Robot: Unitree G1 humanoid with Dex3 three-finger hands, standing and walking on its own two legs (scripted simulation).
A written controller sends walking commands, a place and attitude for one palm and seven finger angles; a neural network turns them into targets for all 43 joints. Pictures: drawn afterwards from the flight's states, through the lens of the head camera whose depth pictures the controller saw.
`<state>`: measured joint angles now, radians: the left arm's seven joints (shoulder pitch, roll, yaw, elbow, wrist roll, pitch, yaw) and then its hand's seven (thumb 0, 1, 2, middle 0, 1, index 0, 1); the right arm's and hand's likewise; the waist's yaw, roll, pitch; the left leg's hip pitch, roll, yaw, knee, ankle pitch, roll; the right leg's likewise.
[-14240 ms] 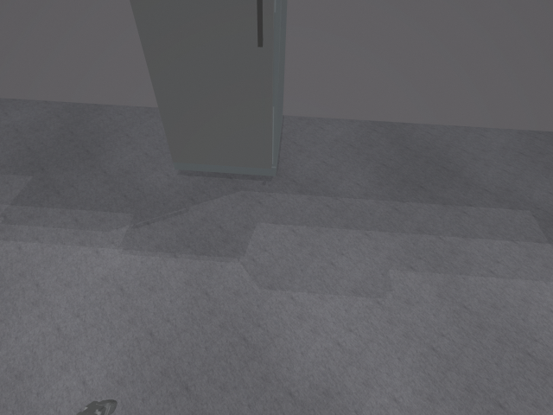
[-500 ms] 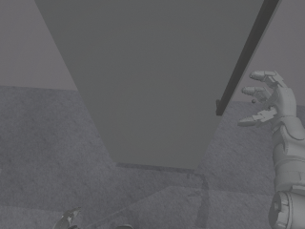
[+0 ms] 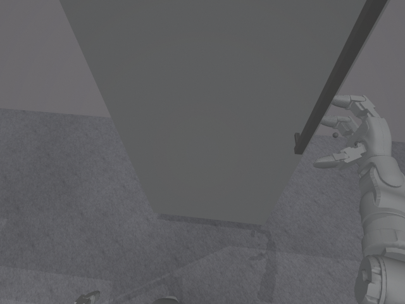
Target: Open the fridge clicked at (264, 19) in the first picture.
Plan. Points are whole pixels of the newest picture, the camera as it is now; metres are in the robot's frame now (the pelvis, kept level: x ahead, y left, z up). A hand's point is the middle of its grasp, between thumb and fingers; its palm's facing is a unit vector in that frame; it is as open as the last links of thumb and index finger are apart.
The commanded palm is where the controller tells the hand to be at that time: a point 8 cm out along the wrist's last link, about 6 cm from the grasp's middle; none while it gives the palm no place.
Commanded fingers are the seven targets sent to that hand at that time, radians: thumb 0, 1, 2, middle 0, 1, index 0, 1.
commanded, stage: feel for the door with the fingertips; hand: right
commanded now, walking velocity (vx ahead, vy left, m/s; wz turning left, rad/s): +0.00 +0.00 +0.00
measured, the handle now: (339, 60) +0.50 -0.17 +0.22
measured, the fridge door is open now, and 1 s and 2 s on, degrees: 0 0 0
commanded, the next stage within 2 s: slide the fingers in behind the handle in 0.74 s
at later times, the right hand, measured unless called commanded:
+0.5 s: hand (333, 129) +0.44 -0.19 +0.11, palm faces -0.01 +1.00 +0.01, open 14.0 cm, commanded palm +0.42 -0.24 +0.11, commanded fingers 0.00 0.50 -0.30 0.30 1.20 0.30 1.20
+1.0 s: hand (333, 126) +0.45 -0.19 +0.11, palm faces -0.02 +1.00 +0.01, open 13.9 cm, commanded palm +0.42 -0.24 +0.11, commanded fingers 0.00 0.50 -0.30 0.30 1.20 0.30 1.20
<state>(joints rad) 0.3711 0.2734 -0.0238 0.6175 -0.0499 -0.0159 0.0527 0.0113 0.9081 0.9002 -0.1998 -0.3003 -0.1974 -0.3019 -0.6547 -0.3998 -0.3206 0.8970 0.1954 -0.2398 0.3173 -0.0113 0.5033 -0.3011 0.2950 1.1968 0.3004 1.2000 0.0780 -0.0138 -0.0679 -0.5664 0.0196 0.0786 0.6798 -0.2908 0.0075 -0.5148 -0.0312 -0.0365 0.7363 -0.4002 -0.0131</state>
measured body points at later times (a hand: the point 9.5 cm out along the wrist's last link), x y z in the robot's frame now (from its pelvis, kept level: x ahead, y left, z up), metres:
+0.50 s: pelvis +0.00 +0.00 +0.00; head +0.05 +0.00 +0.45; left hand +0.07 +0.26 -0.11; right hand +0.44 -0.25 +0.12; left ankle +0.02 +0.12 -0.72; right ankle -0.02 -0.11 -0.72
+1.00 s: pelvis -0.01 +0.00 +0.00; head +0.06 -0.01 +0.44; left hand +0.03 +0.26 -0.12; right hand +0.45 -0.25 +0.11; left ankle +0.02 +0.12 -0.72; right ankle -0.02 -0.11 -0.72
